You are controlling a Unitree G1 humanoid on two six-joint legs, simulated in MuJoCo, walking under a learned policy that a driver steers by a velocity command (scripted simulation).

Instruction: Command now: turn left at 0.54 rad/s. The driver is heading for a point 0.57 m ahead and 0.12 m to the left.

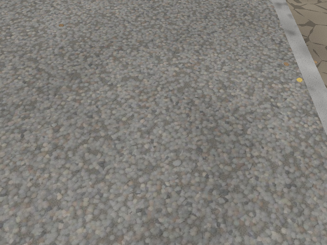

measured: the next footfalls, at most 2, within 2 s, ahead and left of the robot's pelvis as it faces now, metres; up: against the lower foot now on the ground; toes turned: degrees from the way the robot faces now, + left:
right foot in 0.16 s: +0.04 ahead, -0.12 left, +0.00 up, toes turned +16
left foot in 0.66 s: +0.00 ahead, +0.14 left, +0.00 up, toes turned +37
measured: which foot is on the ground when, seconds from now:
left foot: down 0.00-0.16, up 0.18-0.64, down 0.66-1.00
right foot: up 0.00-0.14, down 0.16-0.66, up 0.68-1.00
